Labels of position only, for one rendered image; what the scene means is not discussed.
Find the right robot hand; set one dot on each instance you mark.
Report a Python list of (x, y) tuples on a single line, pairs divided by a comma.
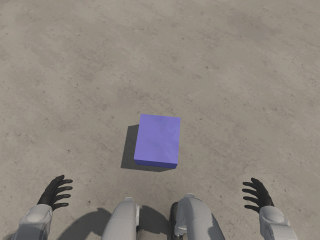
[(263, 198)]

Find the robot right foot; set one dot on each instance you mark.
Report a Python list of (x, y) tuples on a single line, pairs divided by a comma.
[(173, 222)]

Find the left robot hand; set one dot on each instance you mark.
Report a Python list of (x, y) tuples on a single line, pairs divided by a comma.
[(49, 197)]

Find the robot left forearm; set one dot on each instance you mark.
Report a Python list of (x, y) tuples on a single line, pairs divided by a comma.
[(35, 225)]

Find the carton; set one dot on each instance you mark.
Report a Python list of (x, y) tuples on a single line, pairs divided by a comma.
[(157, 141)]

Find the robot right thigh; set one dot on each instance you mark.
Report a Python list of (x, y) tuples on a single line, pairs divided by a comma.
[(199, 220)]

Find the robot right forearm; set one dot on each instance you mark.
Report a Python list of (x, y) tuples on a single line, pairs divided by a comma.
[(274, 225)]

